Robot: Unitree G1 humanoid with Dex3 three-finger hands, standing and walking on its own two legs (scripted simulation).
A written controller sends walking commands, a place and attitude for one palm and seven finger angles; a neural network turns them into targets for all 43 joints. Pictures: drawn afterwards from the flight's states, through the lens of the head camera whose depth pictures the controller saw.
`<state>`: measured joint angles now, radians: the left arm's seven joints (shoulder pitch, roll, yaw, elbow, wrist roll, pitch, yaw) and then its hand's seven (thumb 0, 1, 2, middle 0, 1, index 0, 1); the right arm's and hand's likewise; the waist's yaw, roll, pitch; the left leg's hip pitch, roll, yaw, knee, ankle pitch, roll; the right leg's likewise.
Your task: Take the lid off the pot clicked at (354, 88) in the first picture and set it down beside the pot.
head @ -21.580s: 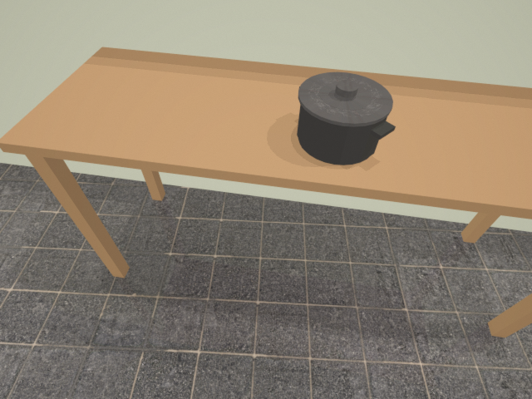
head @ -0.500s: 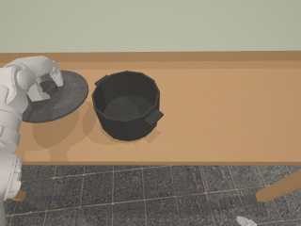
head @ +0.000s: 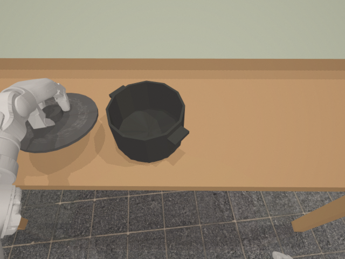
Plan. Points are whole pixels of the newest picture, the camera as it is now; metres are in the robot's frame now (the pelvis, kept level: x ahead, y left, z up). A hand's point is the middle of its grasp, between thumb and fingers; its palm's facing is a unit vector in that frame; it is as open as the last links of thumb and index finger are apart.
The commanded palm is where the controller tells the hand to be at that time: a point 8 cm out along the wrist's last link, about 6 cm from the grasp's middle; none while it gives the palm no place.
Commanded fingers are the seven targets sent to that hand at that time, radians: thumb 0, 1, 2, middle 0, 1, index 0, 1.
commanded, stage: lower the lid onto the table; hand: left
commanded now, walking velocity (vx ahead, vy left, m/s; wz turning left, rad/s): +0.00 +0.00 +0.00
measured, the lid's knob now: (52, 113) +0.45 +0.30 +0.07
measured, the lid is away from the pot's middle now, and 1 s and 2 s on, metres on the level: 0.23 0.24 0.25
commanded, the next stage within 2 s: open the fingers wide in 1.46 s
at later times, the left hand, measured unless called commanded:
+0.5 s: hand (52, 117) +0.43 +0.30 +0.07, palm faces -0.47 -0.08 -0.88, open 7.8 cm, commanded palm +0.44 +0.30 +0.13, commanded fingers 0.00 0.62 1.04 -0.85 -1.02 -0.84 -0.99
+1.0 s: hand (52, 130) +0.42 +0.31 +0.04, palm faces -0.53 -0.09 -0.84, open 7.8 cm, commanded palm +0.45 +0.31 +0.10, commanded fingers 0.00 0.62 1.04 -0.85 -1.02 -0.84 -0.99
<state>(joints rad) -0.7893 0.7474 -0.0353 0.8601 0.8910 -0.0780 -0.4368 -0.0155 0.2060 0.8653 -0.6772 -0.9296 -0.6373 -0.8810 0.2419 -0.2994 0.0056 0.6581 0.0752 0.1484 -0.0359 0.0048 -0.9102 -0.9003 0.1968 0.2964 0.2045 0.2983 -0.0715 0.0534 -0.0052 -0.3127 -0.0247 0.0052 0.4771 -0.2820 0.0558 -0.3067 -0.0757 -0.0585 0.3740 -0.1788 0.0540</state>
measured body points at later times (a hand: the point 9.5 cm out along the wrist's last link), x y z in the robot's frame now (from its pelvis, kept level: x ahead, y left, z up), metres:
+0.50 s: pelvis +0.00 +0.01 +0.00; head +0.07 +0.00 +0.44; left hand +0.46 +0.30 +0.12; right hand +0.05 -0.27 -0.13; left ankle -0.03 +0.08 -0.74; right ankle +0.00 -0.17 -0.74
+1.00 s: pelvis +0.00 +0.01 -0.01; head +0.07 +0.02 +0.44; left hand +0.44 +0.31 +0.08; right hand +0.05 -0.27 -0.13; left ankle -0.03 +0.08 -0.74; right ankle +0.00 -0.17 -0.74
